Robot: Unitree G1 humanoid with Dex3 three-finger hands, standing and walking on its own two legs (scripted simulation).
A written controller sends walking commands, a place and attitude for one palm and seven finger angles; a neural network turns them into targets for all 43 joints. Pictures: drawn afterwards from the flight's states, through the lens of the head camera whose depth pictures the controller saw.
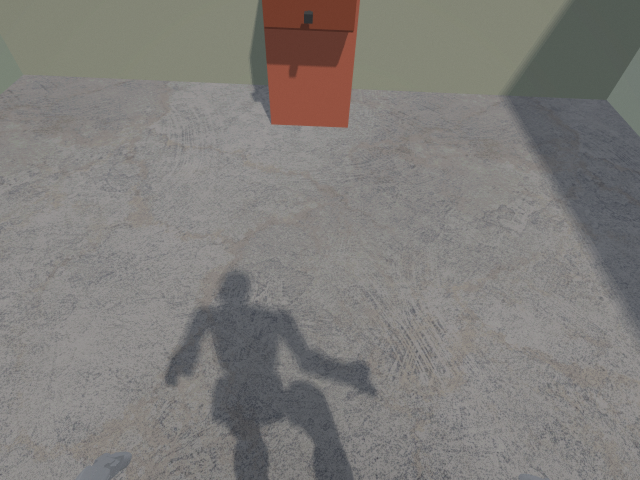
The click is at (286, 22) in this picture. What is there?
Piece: drawer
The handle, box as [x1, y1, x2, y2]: [304, 10, 312, 23]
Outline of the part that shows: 304,11 304,22 311,23 312,11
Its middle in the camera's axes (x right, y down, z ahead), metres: -0.05 -0.92 +1.59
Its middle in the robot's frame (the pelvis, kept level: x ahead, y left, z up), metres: +1.79 +0.14 -0.12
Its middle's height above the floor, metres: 0.65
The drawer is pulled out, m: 0.16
